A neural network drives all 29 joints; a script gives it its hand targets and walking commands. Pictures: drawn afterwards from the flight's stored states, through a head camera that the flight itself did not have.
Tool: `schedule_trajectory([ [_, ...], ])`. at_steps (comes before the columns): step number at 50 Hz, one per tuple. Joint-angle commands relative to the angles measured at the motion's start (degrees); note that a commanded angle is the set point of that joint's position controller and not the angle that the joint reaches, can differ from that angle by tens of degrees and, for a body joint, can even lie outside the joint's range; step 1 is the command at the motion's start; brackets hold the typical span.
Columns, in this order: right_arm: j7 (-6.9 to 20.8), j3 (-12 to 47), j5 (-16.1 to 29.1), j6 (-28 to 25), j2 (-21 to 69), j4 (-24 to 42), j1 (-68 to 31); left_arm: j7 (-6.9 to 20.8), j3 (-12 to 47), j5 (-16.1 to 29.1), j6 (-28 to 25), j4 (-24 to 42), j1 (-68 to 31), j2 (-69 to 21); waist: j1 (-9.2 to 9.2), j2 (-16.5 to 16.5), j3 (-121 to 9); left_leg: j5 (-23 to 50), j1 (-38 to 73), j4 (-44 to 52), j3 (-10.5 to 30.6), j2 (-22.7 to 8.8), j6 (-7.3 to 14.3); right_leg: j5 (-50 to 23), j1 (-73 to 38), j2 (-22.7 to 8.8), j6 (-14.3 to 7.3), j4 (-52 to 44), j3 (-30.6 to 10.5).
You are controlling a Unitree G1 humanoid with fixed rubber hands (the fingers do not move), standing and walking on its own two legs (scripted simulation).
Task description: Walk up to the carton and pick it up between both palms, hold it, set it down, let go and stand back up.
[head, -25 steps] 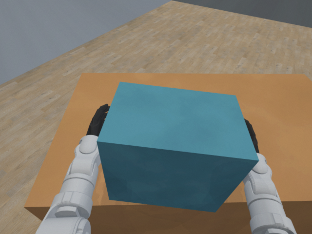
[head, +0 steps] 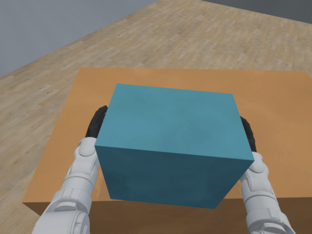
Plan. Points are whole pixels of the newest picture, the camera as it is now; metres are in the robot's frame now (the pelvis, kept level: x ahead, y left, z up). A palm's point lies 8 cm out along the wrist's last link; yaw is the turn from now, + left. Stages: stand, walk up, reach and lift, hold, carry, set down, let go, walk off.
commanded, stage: set down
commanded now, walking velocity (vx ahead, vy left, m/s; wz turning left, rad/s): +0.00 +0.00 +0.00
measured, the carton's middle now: (168, 149) +0.35 -0.09 +0.02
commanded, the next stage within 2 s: none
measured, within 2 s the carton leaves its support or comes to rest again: neither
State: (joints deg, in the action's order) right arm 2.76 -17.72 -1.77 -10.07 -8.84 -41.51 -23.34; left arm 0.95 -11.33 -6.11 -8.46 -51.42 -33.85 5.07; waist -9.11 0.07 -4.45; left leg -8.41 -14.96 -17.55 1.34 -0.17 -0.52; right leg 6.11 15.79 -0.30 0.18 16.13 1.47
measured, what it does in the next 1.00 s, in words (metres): stands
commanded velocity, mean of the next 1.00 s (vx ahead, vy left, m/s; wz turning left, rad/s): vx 0.00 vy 0.00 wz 0.00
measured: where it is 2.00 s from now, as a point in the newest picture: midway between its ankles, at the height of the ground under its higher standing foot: outside the picture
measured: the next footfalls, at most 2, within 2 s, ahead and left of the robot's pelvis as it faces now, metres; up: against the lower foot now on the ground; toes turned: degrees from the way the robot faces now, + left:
none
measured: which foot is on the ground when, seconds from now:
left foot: down 0.00-1.00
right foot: down 0.00-1.00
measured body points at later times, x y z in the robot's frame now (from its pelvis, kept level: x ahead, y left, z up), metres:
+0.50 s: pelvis +0.00 +0.00 +0.00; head +0.02 +0.01 +0.45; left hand +0.42 +0.11 +0.05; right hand +0.32 -0.29 +0.05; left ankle +0.00 +0.12 -0.75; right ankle +0.02 -0.12 -0.75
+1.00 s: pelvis -0.02 -0.01 -0.01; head -0.01 +0.00 +0.44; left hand +0.41 +0.14 +0.08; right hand +0.31 -0.33 +0.09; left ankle +0.00 +0.12 -0.75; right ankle +0.02 -0.12 -0.75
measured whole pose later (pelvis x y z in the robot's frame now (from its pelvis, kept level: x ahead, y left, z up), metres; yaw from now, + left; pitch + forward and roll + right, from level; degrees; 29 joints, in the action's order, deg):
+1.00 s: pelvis -0.02 -0.01 -0.01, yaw -4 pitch +7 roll +0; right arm 0.7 5.3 27.2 -8.1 -26.9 -50.4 -31.1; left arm -1.5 3.5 13.5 -1.9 -51.8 -37.9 17.6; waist -5.1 0.2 -6.9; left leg -12.3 -22.0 -27.6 -1.1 -2.4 -1.4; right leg 7.7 23.8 2.1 -0.8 24.8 -1.0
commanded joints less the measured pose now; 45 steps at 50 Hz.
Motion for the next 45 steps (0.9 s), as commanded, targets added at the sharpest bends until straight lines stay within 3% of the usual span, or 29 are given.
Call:
schedule_trajectory([
  [1,6.7,20.2,-1.7,-3.3,24.4,5.6,-27.3,5.3,16.3,-2.2,-2.6,6.3,-25.6,-29.7,-0.15,-2.0,-19.9,5.5,10.4,0.4,-1.4,1.3,-2.4,-13.1,-4.7,1.4,3.6,-0.2,3.8],
  [4,6.7,19.6,-2.7,-4.0,24.6,5.2,-26.2,5.2,16.5,-2.0,-3.5,6.5,-24.9,-29.5,-0.30,-1.0,-19.9,3.9,9.0,0.6,-1.5,1.4,-1.7,-11.9,-3.9,1.1,3.5,-0.2,3.6],
  [7,6.4,19.0,-2.2,-5.2,23.5,4.6,-26.9,4.7,18.6,-1.0,-4.7,8.2,-25.9,-30.0,-1.56,-2.3,-21.9,7.9,11.6,-0.7,-0.2,0.5,-3.3,-15.6,-3.0,1.6,3.0,0.3,4.2],
  [8,6.4,19.0,-2.8,-5.1,24.4,3.3,-26.1,4.8,17.7,-1.8,-5.0,5.2,-25.7,-30.0,-0.79,-2.8,-20.5,6.4,10.7,-0.3,-0.6,0.7,-3.3,-13.9,-2.9,1.4,2.9,-0.2,4.0],
  [9,6.5,18.4,-3.4,-4.9,23.9,2.7,-25.9,4.9,17.4,-1.7,-5.5,4.0,-25.3,-29.4,-1.41,-2.0,-19.8,5.4,10.4,0.0,-0.5,0.8,-3.0,-13.0,-2.1,1.5,3.0,-0.3,4.1],
  [11,6.8,17.4,-3.5,-5.4,22.0,1.2,-25.2,4.4,16.4,-2.5,-5.8,4.5,-24.9,-28.1,-0.85,-3.4,-19.3,4.8,10.8,0.3,-0.6,0.6,-3.3,-9.9,-0.4,1.5,2.4,-0.5,4.3],
  [13,6.5,17.4,-3.5,-5.9,22.7,1.1,-25.8,4.8,14.7,-2.4,-6.3,2.2,-24.6,-27.1,-0.12,-1.3,-17.7,3.5,8.9,0.2,-1.0,0.8,-2.5,-9.7,-2.0,1.3,2.9,-0.4,3.8],
  [14,6.4,16.9,-3.7,-6.2,21.7,-0.2,-24.5,4.5,15.0,-2.9,-6.6,2.1,-23.8,-27.5,-0.33,-2.4,-17.4,5.2,10.0,0.2,-0.8,0.4,-2.7,-11.1,-1.5,1.4,2.8,-0.3,4.0],
  [16,6.2,16.5,-3.7,-6.7,20.5,-2.3,-22.2,4.5,13.4,-3.4,-6.9,0.3,-21.5,-26.4,-0.52,-1.2,-15.8,5.8,10.4,0.2,-0.9,0.3,-3.0,-11.6,-1.5,1.5,2.6,-0.7,3.8],
  [19,5.3,13.2,-4.1,-6.8,14.0,-4.5,-21.9,3.7,10.5,-3.3,-6.9,-1.6,-21.7,-19.2,-0.07,-1.4,-14.2,1.7,8.1,0.6,-1.6,0.4,-2.6,-6.2,-1.2,1.2,2.5,-0.6,3.7],
  [20,4.7,11.2,-3.2,-6.9,8.9,-5.8,-20.2,2.6,9.4,-3.7,-6.8,-1.8,-20.7,-16.0,-0.61,-2.4,-14.2,1.8,9.9,0.7,-1.4,0.1,-2.9,-4.9,0.1,1.6,2.2,-0.8,4.1],
  [22,1.6,8.4,0.8,-7.4,-5.5,-7.7,-17.5,-1.7,5.4,-1.5,-6.7,-0.8,-19.4,0.3,1.37,-1.9,-14.2,2.7,10.1,-0.1,-2.1,-0.3,-3.0,-4.6,1.7,1.5,1.8,-0.2,2.5],
  [24,-1.4,12.5,8.8,-6.9,-7.7,-8.8,-23.0,-4.7,9.0,5.3,-5.9,-2.7,-23.6,2.7,2.00,-0.2,-16.7,1.2,6.2,-2.0,-2.1,-0.4,-1.9,-3.6,3.3,1.8,1.5,1.6,1.1],
  [25,-2.2,13.6,11.7,-6.7,-10.1,-10.9,-24.0,-5.9,11.3,8.0,-5.5,-2.7,-24.2,2.8,1.80,-1.1,-18.7,2.0,7.0,-3.3,-1.7,-0.4,-2.2,-4.3,5.7,2.2,1.2,2.4,1.1],
  [27,-3.2,15.0,14.8,-7.1,-13.2,-8.6,-27.2,-7.0,13.1,12.0,-6.1,-3.4,-25.3,4.3,1.83,-1.0,-24.1,5.3,7.5,-6.3,-0.9,-0.7,-2.5,-8.1,7.6,2.6,1.2,4.3,0.8],
  [29,-4.4,17.6,18.2,-7.5,-15.7,-6.7,-28.1,-6.8,13.0,14.7,-7.0,-3.6,-25.9,7.6,2.33,0.8,-30.5,8.7,7.5,-8.9,-0.8,-0.1,-2.0,-14.5,5.3,2.6,1.8,6.3,0.1],
  [30,-4.6,17.8,19.4,-7.3,-17.2,-8.8,-29.5,-6.4,12.5,15.0,-7.1,-6.1,-26.4,8.3,2.54,1.4,-30.9,10.1,6.6,-10.1,-1.2,-0.1,-2.3,-16.5,5.0,3.1,1.9,7.3,0.1],
  [31,-4.6,19.1,21.7,-7.6,-18.8,-8.6,-28.2,-6.4,12.1,14.9,-7.5,-3.6,-25.3,9.7,3.50,0.9,-34.2,13.9,8.6,-11.2,-1.0,0.3,-2.5,-20.5,3.4,3.3,2.2,8.4,0.1],
  [33,-5.1,20.9,24.7,-8.3,-22.6,-7.5,-26.4,-5.5,10.5,14.5,-6.8,-0.3,-22.7,12.8,3.67,0.9,-37.9,20.1,9.0,-12.5,-1.3,0.4,-3.1,-30.1,-2.4,3.7,2.6,9.6,-1.0],
  [35,-5.0,22.1,26.5,-8.5,-23.4,-7.2,-25.4,-4.8,8.8,14.0,-5.8,1.3,-21.2,13.5,3.95,1.4,-36.4,21.7,8.3,-12.3,-1.3,0.7,-3.3,-34.5,-5.1,3.8,3.2,10.1,-1.2],
  [36,-4.9,22.5,27.1,-8.0,-23.9,-7.1,-26.2,-4.1,8.8,14.3,-5.2,-0.4,-21.0,14.9,4.30,2.9,-34.4,18.5,5.8,-11.8,-1.5,1.1,-2.4,-32.9,-6.2,3.4,3.4,10.2,-2.1],
  [39,-4.6,20.8,27.8,-6.6,-26.8,-6.6,-27.0,-3.8,10.8,16.3,-2.9,2.2,-22.8,15.0,2.87,2.5,-31.0,13.3,7.2,-10.2,-1.0,0.3,-2.1,-24.6,-1.7,3.5,3.0,8.6,-1.5],
  [41,-3.6,21.6,28.6,-4.6,-26.2,-8.3,-25.4,-3.1,12.0,16.8,-0.9,2.6,-22.9,15.4,3.21,0.6,-26.9,12.0,8.1,-10.2,-1.4,0.3,-2.0,-19.9,2.0,3.1,2.2,7.2,-1.4],
  [42,-3.4,20.1,27.9,-3.9,-27.5,-4.8,-29.0,-2.8,12.2,18.0,-0.2,4.9,-27.2,17.3,2.96,0.0,-28.6,8.3,5.7,-10.1,-1.9,0.5,-1.8,-16.5,2.0,2.8,2.4,6.9,-1.9],
  [44,-2.7,20.6,28.7,-2.6,-28.9,-1.5,-28.3,-3.0,14.0,19.9,1.6,8.1,-25.9,16.7,2.85,1.2,-29.8,9.8,7.7,-9.9,-1.5,0.2,-1.7,-17.6,1.6,3.0,2.2,7.3,-1.3],
  [45,-2.2,20.4,28.8,-1.7,-29.5,-0.9,-26.6,-3.0,14.2,19.5,2.8,11.2,-25.4,17.6,2.49,-0.2,-32.0,11.4,9.8,-10.3,-1.5,0.1,-2.1,-19.2,2.0,3.3,2.3,7.2,-1.2],
])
